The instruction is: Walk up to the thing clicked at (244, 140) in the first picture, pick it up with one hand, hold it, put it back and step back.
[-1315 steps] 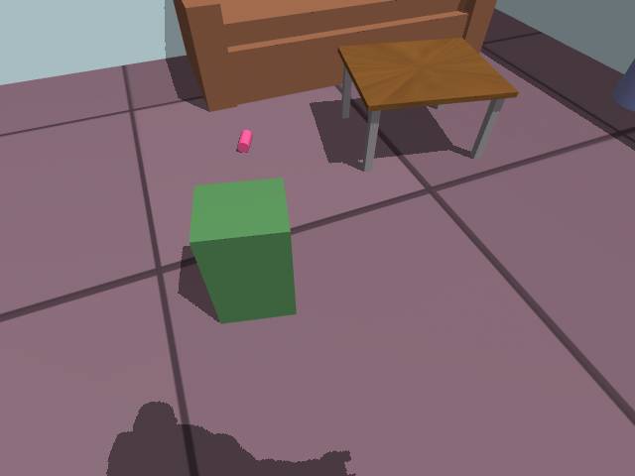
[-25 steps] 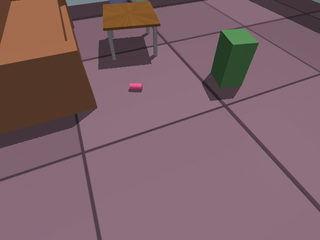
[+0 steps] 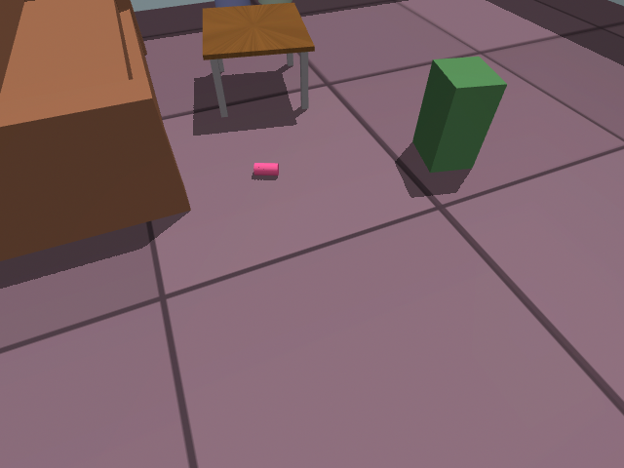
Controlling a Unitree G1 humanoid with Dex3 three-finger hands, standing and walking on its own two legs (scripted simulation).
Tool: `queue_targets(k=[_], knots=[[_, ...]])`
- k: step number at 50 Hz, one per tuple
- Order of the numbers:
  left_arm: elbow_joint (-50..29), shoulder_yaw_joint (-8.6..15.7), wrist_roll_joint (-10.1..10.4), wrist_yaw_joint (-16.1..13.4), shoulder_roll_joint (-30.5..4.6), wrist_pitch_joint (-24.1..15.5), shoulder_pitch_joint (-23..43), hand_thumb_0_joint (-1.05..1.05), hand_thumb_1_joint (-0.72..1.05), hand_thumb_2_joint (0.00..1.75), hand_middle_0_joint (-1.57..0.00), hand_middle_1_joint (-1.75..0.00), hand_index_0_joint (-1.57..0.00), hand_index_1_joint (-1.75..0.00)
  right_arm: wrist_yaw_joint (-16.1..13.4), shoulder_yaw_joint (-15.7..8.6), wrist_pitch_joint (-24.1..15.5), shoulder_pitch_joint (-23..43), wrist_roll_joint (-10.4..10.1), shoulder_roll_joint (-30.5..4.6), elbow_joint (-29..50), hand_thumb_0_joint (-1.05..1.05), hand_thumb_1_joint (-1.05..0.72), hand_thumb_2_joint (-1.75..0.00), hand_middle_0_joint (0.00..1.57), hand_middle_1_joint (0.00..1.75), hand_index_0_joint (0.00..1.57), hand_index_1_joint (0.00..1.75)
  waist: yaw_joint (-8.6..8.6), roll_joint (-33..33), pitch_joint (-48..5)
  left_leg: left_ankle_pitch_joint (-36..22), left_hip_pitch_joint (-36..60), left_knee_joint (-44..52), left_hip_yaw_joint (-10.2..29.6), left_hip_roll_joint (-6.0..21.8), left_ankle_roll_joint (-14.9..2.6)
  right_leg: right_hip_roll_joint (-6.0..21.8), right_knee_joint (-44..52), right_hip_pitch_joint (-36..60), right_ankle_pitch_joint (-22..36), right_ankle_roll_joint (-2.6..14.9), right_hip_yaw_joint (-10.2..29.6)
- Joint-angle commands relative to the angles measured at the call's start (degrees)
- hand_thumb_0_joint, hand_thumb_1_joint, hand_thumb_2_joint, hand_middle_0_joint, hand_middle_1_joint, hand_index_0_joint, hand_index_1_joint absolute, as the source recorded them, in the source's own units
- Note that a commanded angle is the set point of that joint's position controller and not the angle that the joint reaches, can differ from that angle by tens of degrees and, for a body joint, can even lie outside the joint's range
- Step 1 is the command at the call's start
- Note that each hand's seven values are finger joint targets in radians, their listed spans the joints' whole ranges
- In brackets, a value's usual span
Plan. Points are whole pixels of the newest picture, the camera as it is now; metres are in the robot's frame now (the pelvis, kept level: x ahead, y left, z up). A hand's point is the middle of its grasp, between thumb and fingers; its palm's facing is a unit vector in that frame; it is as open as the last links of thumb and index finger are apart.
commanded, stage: stand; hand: left
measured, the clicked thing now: (266, 169) +1.56 +0.26 -0.75
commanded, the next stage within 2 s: walk up in 0.38 s
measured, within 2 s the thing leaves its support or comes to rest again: neither
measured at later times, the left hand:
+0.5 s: hand out of the picture +0.08 +0.26 -0.15, palm faces -0.05 -0.94 -0.35, open 7.4 cm
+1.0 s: hand (179, 428) +0.20 +0.22 -0.15, palm faces +0.04 -0.93 -0.37, open 7.4 cm
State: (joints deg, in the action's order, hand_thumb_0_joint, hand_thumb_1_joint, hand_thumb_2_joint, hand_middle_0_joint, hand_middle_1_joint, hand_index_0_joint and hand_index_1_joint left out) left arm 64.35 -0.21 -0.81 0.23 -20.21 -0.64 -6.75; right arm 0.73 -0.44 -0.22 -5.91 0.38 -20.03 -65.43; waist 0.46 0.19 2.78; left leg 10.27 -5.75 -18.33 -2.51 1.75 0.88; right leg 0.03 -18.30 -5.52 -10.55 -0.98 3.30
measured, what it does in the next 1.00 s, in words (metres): walks ahead: right foot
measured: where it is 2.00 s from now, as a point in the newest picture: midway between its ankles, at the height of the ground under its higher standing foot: (324, 328)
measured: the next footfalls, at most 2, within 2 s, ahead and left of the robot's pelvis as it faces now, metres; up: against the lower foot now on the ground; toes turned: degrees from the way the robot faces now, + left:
right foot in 0.64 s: +0.14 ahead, -0.17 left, +0.00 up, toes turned -6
left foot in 1.10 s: +0.42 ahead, +0.10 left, +0.00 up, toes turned +7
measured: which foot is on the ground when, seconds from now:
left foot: down 0.00-0.66, up 0.68-1.00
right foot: down 0.00-0.44, up 0.46-0.62, down 0.64-1.00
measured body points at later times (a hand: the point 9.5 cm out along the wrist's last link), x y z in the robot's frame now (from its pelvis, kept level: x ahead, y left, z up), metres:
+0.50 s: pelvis +0.01 -0.01 +0.00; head +0.01 -0.01 +0.45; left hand +0.08 +0.31 -0.13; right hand +0.07 -0.32 -0.13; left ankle +0.00 +0.12 -0.74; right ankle -0.01 -0.13 -0.73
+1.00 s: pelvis +0.19 -0.06 -0.01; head +0.19 -0.06 +0.44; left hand +0.20 +0.27 -0.13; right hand +0.27 -0.38 -0.13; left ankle +0.32 +0.09 -0.71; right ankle +0.10 -0.17 -0.75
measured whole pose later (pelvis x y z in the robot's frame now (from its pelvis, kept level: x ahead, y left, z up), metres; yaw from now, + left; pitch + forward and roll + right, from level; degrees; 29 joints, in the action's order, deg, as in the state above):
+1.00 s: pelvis +0.19 -0.06 -0.01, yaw +1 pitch -3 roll -3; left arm 55.9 4.4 -1.3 2.9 -22.7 -5.0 -18.7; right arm 6.3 -4.5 -0.6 -13.0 1.3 -24.4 -55.7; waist -1.8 -3.0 2.9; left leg 9.4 -30.5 -42.6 3.8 4.9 0.8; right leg -1.8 -17.6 3.1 -18.0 1.0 -7.0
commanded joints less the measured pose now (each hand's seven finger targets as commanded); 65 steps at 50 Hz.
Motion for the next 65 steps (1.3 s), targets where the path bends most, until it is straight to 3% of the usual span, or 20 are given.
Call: queue_targets(k=[1, 18, 19, 21, 24, 26, 32, 33, 34, 35, 36, 40, 46, 52, 55, 56, 57, 58, 62, 65], knots=[[-3.52, 2.07, 0.3, -1.01, -12.45, -1.18, 2.23, 0.0, 0.9, 0.9, -0.2, -0.3, -0.2, -0.3, -0.94, -2.38, -1.16, 2.01, 0.16, -11.97, 3.64, 0.0, -0.9, -0.9, 0.2, 0.3, 0.2, 0.3, 0.13, 0.25, -3.72, -7.04, 2.15, 2.58, 5.28, 6.17, -1.57, 6.72, 2.69, -2.15, 9.6, 1.95, 3.86], [-3.57, 2.08, 0.29, -0.91, -12.48, -1.21, 1.71, 0.0, 0.9, 0.9, -0.2, -0.3, -0.2, -0.3, -0.89, -2.41, -1.23, 1.73, 0.1, -12.01, 3.83, 0.0, -0.9, -0.9, 0.2, 0.3, 0.2, 0.3, 0.0, 0.2, -3.6, -7.08, 2.38, 2.59, 5.66, 6.17, -1.68, 6.74, 2.75, -2.41, 8.9, 2.05, 3.74], [-6.6, 5.79, -0.68, 0.89, -18.05, -1.91, -0.84, 0.0, 0.9, 0.9, -0.2, -0.3, -0.2, -0.3, 0.55, -6.2, -2.38, -2.08, 1.26, -17.76, 7.29, 0.0, -0.9, -0.9, 0.2, 0.3, 0.2, 0.3, 0.37, -0.42, -10.0, 24.48, 3.93, -2.01, 6.35, 4.6, -5.7, 3.24, -2.06, -2.93, -20.85, 4.15, 3.97], [-7.58, 6.09, -1.42, 2.13, -16.46, -1.68, 2.66, 0.0, 0.9, 0.9, -0.2, -0.3, -0.2, -0.3, 1.44, -7.5, -2.35, -3.45, 2.02, -18.86, 6.56, 0.0, -0.9, -0.9, 0.2, 0.3, 0.2, 0.3, 1.96, -5.48, -0.53, 39.5, 1.21, 2.53, 11.76, 8.01, -7.7, 2.03, -9.17, -19.18, -29.33, 4.06, 2.2], [-11.29, 5.9, -1.46, 2.7, -14.51, -2.14, 7.33, 0.0, 0.9, 0.9, -0.2, -0.3, -0.2, -0.3, 1.44, -9.06, -3.45, -5.71, 2.07, -20.8, 8.23, 0.0, -0.9, -0.9, 0.2, 0.3, 0.2, 0.3, 4.05, -8.23, 6.38, 28.81, 5.78, 13.63, 26.16, 23.34, -15.58, 3.92, -25.59, -33.18, -16.86, 1.98, 0.17], [-11.18, 5.85, -1.08, 3.47, -15.17, -3.2, 6.43, 0.0, 0.9, 0.9, -0.2, -0.3, -0.2, -0.3, 1.59, -8.86, -3.68, -5.98, 1.92, -18.45, 9.36, 0.0, -0.9, -0.9, 0.2, 0.3, 0.2, 0.3, 3.62, -5.33, 2.24, 21.4, 9.74, 10.62, 20.41, 18.47, -14.69, 4.21, -21.49, -29.36, -16.97, 1.79, -0.35], [-3.37, 8.79, -0.74, 3.18, -16.79, -3.21, -19.28, 0.0, 0.9, 0.9, -0.2, -0.3, -0.2, -0.3, 2.48, -8.05, -2.28, 6.23, 2.34, -14.83, 14.92, 0.0, -0.9, -0.9, 0.2, 0.3, 0.2, 0.3, -10.07, -1.56, -4.83, 28.22, -23.45, -12.93, -0.48, 4.92, -6.54, 0.06, -10.81, 16.36, -2.93, 1.8, -9.01], [-2.37, 10.26, -1.34, 2.25, -20.74, -3.47, -25.59, 0.0, 0.9, 0.9, -0.2, -0.3, -0.2, -0.3, 2.36, -6.42, -2.16, 5.0, 2.59, -10.61, 15.69, 0.0, -0.9, -0.9, 0.2, 0.3, 0.2, 0.3, -13.23, 14.44, -5.1, 31.7, -34.32, -32.92, -5.23, -1.83, -4.86, 6.11, -2.02, 21.74, -16.66, 3.49, 2.37], [-5.66, 10.93, -1.96, 1.57, -24.34, -3.81, -22.01, 0.0, 0.9, 0.9, -0.2, -0.3, -0.2, -0.3, 2.32, -5.59, -1.6, 2.65, 1.59, -8.8, 16.59, 0.0, -0.9, -0.9, 0.2, 0.3, 0.2, 0.3, -11.26, 17.66, -1.91, 27.08, -39.89, -45.51, 5.57, -6.55, -2.12, 19.7, 10.92, 12.95, -40.55, 5.74, 28.2], [-9.57, 10.32, -1.69, 1.36, -25.43, -3.75, -11.48, 0.0, 0.9, 0.9, -0.2, -0.3, -0.2, -0.3, 2.13, -6.87, -1.24, 1.34, 1.12, -13.73, 16.2, 0.0, -0.9, -0.9, 0.2, 0.3, 0.2, 0.3, -6.82, 9.49, 3.24, 20.03, -34.84, -47.26, 11.33, -3.29, -1.82, 24.95, 17.32, 0.72, -47.74, 8.48, 35.35], [-11.9, 9.74, -1.38, 1.57, -25.33, -4.1, -7.35, 0.0, 0.9, 0.9, -0.2, -0.3, -0.2, -0.3, 2.48, -7.42, -1.6, -0.36, 0.88, -16.4, 15.18, 0.0, -0.9, -0.9, 0.2, 0.3, 0.2, 0.3, -4.39, 7.05, 6.73, 15.96, -33.42, -46.18, 11.41, 0.25, -2.55, 24.52, 17.66, -3.4, -46.44, 11.67, 34.41], [-13.13, 8.0, 0.37, 1.44, -18.62, -5.53, -2.26, 0.0, 0.9, 0.9, -0.2, -0.3, -0.2, -0.3, 3.26, -6.99, -2.17, -9.48, 0.02, -15.99, 10.33, 0.0, -0.9, -0.9, 0.2, 0.3, 0.2, 0.3, 0.84, 5.8, 5.85, 4.16, -27.39, -40.53, 11.0, 2.45, -1.67, 14.29, 12.74, -4.08, -21.52, 8.44, 9.6], [-13.89, 8.68, 0.28, 1.16, -19.55, -6.42, -6.42, 0.0, 0.9, 0.9, -0.2, -0.3, -0.2, -0.3, 4.83, -6.88, -2.09, -3.58, 0.89, -15.25, 14.74, 0.0, -0.9, -0.9, 0.2, 0.3, 0.2, 0.3, -1.64, 4.14, 7.38, -1.01, -29.82, -27.43, 8.05, 3.39, 0.58, 14.42, 12.89, -0.92, -14.3, 11.21, 2.01], [-13.79, 8.21, 0.16, 1.44, -19.55, -5.56, -10.36, 0.0, 0.9, 0.9, -0.2, -0.3, -0.2, -0.3, 5.01, -6.47, -2.92, 3.19, 1.47, -12.91, 18.35, 0.0, -0.9, -0.9, 0.2, 0.3, 0.2, 0.3, -3.92, 3.85, 3.7, -3.28, -20.05, -14.03, -0.89, 2.9, -2.01, 13.78, 4.08, 3.88, 10.84, 10.24, -4.89], [-14.96, 7.29, 0.54, 0.9, -18.58, -5.0, -10.56, 0.0, 0.9, 0.9, -0.2, -0.3, -0.2, -0.3, 3.99, -8.31, -3.33, -10.15, 2.05, -15.52, 15.01, 0.0, -0.9, -0.9, 0.2, 0.3, 0.2, 0.3, 2.72, -3.23, -3.94, -1.83, 0.01, -10.25, -3.27, -1.0, -5.88, 10.95, -17.98, -0.47, 25.07, 8.31, -9.03], [-15.46, 6.15, 0.6, 0.7, -15.33, -4.65, -12.16, 0.0, 0.9, 0.9, -0.2, -0.3, -0.2, -0.3, 3.32, -9.89, -3.62, -20.68, 2.91, -19.04, 12.83, 0.0, -0.9, -0.9, 0.2, 0.3, 0.2, 0.3, 7.38, -9.65, -10.22, 4.68, 14.24, -10.89, 2.92, 2.64, -9.23, 7.57, -34.08, -10.53, 17.67, 6.07, -10.28], [-16.58, 5.35, 1.78, 1.0, -10.77, -4.56, -15.33, 0.0, 0.9, 0.9, -0.2, -0.3, -0.2, -0.3, 2.47, -11.63, -4.02, -23.29, 2.66, -24.48, 14.29, 0.0, -0.9, -0.9, 0.2, 0.3, 0.2, 0.3, 6.91, -23.84, -14.18, 9.96, 25.02, -5.01, 30.97, 17.77, -14.42, -3.38, -49.5, -27.74, -11.03, 2.69, -9.73], [-15.91, 6.56, 2.01, 0.29, -16.79, -4.34, -13.06, 0.0, 0.9, 0.9, -0.2, -0.3, -0.2, -0.3, 2.43, -11.53, -4.11, -22.15, 0.47, -24.06, 15.02, 0.0, -0.9, -0.9, 0.2, 0.3, 0.2, 0.3, 7.36, -16.58, -16.87, 7.05, 27.4, 0.12, 43.71, 21.66, -19.79, -3.6, -53.72, -31.33, -20.7, 4.41, -1.09], [-15.23, 5.25, 2.33, 1.12, -15.24, -4.6, -11.36, 0.0, 0.9, 0.9, -0.2, -0.3, -0.2, -0.3, 0.94, -8.17, -4.33, -11.53, -0.7, -17.48, 18.5, 0.0, -0.9, -0.9, 0.2, 0.3, 0.2, 0.3, 1.59, -5.84, -4.63, -13.13, 4.1, 0.28, 14.51, 15.27, -12.84, 3.49, -49.65, -24.93, -9.68, 4.23, 3.77], [-15.17, 5.28, 1.82, 2.01, -13.51, -3.59, -12.47, 0.0, 0.9, 0.9, -0.2, -0.3, -0.2, -0.3, 0.83, -7.27, -5.21, -11.24, -0.47, -16.36, 19.39, 0.0, -0.9, -0.9, 0.2, 0.3, 0.2, 0.3, 0.41, -6.71, -1.66, -18.24, -0.25, 1.56, 8.24, 13.53, -13.01, 3.92, -42.93, -23.17, -6.85, 1.86, 1.15]])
